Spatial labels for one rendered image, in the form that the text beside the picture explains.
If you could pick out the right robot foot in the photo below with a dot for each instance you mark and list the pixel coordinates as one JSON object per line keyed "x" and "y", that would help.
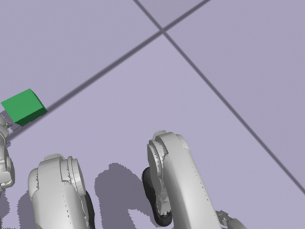
{"x": 162, "y": 220}

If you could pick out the small box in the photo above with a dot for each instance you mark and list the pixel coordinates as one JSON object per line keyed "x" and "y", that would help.
{"x": 24, "y": 107}

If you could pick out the left robot hand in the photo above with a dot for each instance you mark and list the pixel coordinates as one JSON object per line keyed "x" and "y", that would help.
{"x": 8, "y": 124}

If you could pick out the left robot foot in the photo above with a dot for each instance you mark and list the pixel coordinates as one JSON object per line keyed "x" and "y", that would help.
{"x": 90, "y": 210}

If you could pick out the right robot hand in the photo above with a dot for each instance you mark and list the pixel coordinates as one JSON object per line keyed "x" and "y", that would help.
{"x": 226, "y": 220}

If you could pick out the left robot arm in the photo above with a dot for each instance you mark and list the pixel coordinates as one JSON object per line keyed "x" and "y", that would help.
{"x": 7, "y": 172}

